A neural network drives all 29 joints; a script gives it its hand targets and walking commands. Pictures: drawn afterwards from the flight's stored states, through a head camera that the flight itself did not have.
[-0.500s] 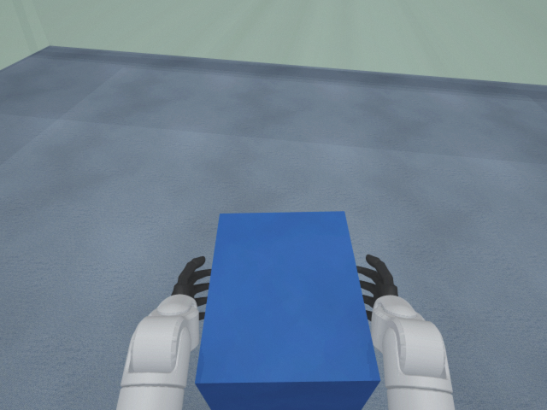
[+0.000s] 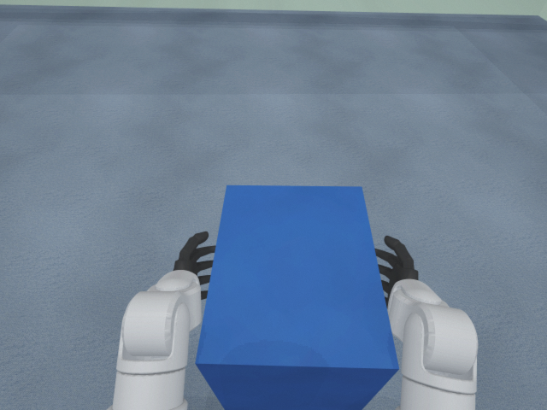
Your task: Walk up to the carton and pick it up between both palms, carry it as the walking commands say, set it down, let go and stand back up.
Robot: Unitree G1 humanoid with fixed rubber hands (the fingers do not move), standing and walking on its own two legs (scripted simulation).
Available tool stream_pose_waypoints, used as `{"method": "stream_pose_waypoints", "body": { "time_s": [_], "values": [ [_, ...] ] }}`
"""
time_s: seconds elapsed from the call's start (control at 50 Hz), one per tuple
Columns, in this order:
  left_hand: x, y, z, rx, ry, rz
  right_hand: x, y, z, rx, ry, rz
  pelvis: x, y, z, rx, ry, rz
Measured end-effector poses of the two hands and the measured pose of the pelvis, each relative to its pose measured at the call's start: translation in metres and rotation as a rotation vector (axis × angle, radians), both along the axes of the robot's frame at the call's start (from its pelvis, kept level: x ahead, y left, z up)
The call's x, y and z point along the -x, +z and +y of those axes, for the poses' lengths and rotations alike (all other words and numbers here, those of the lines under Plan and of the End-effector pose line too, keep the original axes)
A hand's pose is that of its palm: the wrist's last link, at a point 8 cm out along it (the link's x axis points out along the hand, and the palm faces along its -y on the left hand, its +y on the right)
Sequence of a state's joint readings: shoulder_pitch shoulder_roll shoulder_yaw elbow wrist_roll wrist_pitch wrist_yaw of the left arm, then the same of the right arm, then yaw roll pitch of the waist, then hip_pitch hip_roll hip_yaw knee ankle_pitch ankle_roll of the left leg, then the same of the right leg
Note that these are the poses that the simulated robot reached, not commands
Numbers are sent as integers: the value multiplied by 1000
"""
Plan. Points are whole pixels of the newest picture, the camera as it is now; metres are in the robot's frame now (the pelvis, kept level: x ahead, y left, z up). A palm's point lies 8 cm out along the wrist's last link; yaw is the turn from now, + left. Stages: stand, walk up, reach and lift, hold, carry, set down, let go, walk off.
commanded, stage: carry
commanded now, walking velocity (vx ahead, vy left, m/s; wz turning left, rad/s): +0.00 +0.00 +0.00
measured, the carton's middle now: (292, 304) +0.28 -0.02 +0.01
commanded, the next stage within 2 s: none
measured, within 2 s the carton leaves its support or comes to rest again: neither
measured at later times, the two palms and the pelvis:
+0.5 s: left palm (174, 305) +0.25 +0.13 +0.07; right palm (398, 294) +0.27 -0.15 +0.08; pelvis -0.01 -0.02 +0.01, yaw +1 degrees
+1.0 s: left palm (153, 299) +0.26 +0.16 +0.07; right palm (375, 290) +0.27 -0.12 +0.08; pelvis -0.01 +0.01 +0.01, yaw +1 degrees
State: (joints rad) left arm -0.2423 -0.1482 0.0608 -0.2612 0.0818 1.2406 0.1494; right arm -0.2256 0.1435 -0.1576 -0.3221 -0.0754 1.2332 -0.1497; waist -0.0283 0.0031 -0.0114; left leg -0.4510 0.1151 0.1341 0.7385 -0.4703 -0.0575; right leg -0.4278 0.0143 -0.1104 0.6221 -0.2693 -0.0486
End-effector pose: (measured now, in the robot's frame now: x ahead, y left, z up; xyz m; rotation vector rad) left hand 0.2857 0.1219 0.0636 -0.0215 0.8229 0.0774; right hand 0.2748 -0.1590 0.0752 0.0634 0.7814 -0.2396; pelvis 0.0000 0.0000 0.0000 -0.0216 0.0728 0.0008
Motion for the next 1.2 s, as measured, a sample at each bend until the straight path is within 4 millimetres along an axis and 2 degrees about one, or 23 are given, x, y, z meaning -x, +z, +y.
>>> {"method": "stream_pose_waypoints", "body": {
  "time_s": [0.12,0.32,0.42,0.68,0.8,0.92,1.2],
  "values": [
    [4,8,-15,14,-12,-40,7,12,-14,8,-17,-40,7,0,-10,-28,-14,-20],
    [28,28,-4,-49,59,-49,7,19,-4,-29,78,-48,8,7,-21,-29,2,-43],
    [30,21,3,-53,77,-46,3,12,3,-18,111,-46,11,9,-21,-27,10,-51],
    [35,-8,15,-16,70,-23,9,-5,15,28,113,-22,18,11,-9,-20,16,-33],
    [31,-1,23,-38,64,-48,8,-6,23,6,105,-48,16,11,2,-21,12,-31],
    [27,9,31,-42,66,-72,5,2,31,4,106,-72,10,10,10,-21,15,-35],
    [24,0,43,-29,73,-59,-3,-1,43,24,122,-59,4,10,18,-18,20,-38]
  ]
}}
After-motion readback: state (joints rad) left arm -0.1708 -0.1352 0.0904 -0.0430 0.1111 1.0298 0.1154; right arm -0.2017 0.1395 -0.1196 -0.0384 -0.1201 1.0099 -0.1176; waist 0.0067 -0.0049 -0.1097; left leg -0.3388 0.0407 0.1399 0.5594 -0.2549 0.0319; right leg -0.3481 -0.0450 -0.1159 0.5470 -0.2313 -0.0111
